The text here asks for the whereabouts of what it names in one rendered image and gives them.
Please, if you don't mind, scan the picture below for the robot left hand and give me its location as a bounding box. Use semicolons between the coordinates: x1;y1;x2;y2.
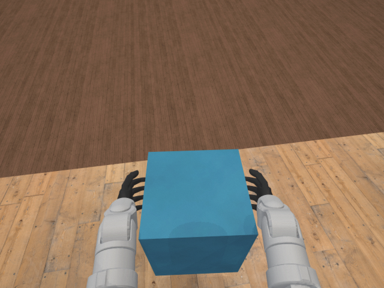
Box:
117;170;145;211

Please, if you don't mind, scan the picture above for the robot left forearm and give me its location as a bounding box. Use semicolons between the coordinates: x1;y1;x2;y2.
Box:
86;197;138;288

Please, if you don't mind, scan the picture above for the carton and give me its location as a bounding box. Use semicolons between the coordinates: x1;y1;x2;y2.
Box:
139;149;258;276

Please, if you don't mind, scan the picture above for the robot right hand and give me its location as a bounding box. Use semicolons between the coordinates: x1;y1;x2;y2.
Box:
245;169;272;211

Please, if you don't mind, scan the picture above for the robot right forearm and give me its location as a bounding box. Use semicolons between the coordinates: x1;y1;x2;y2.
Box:
257;194;321;288

